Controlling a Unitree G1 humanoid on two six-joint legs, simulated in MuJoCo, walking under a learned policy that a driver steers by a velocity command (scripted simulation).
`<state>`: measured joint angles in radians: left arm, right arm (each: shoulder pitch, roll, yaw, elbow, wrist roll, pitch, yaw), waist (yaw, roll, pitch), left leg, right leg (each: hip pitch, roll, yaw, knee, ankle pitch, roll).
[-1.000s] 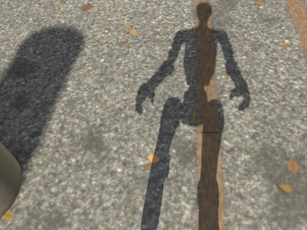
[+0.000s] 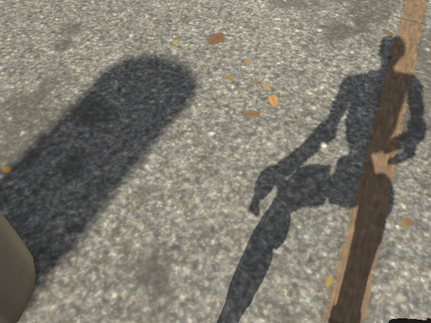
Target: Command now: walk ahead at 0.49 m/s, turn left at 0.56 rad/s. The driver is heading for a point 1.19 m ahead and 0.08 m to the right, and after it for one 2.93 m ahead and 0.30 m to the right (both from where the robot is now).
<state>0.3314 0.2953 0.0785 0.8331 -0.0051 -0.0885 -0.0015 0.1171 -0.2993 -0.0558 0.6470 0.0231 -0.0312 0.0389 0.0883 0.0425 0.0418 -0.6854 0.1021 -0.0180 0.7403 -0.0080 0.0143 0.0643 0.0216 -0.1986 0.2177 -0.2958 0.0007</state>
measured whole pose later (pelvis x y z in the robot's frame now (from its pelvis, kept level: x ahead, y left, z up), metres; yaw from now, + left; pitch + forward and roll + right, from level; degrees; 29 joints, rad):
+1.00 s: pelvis +0.52 +0.02 +0.00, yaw -13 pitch +3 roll +1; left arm 0.20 0.32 0.07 0.67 -0.01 0.02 0.02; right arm 0.12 -0.31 -0.03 0.68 -0.01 -0.02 -0.03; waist 0.03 0.02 0.05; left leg -0.62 0.02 -0.13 0.84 -0.25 -0.11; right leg -0.34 0.12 0.14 0.47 -0.17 -0.06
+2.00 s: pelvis +0.59 +0.01 +0.00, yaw -21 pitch -2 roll +0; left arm 0.25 0.22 0.03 0.87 0.00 0.00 0.02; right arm 0.21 -0.25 -0.05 0.93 0.00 0.01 -0.04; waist -0.01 0.00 0.03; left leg -0.24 0.03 -0.05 0.52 -0.25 -0.05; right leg -0.15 0.03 0.05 0.51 -0.33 -0.02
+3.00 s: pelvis +1.00 -0.14 +0.01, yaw -11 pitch -1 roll -3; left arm 0.29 0.26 0.07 0.98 0.02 -0.11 0.00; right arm 0.18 -0.28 -0.08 0.87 0.03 -0.04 -0.01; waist 0.05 0.04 0.03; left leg -0.70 0.14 -0.08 0.92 -0.05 0.02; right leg -0.02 0.05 -0.20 0.22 -0.20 -0.05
